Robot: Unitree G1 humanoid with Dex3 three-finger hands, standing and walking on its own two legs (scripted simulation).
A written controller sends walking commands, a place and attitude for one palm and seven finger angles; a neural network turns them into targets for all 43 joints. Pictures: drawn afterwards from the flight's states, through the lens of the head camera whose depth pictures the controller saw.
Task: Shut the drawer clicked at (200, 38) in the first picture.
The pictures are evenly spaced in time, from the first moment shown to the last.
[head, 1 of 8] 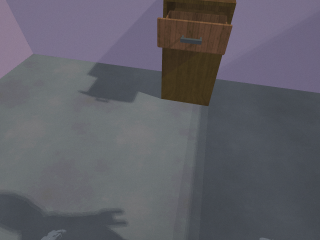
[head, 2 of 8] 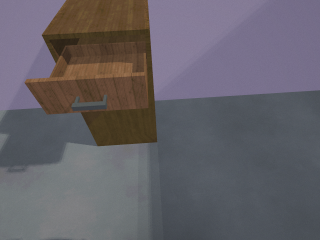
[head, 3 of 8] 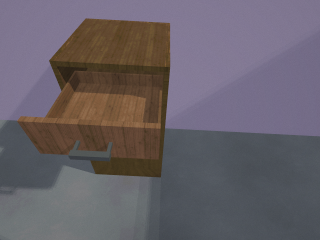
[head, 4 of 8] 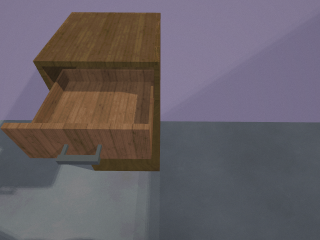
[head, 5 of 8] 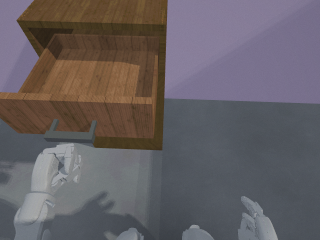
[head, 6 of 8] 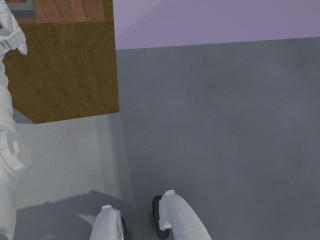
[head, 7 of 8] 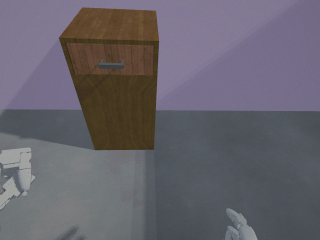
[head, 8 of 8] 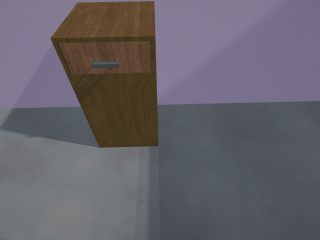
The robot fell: no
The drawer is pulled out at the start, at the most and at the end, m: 0.28 0.28 0.00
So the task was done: yes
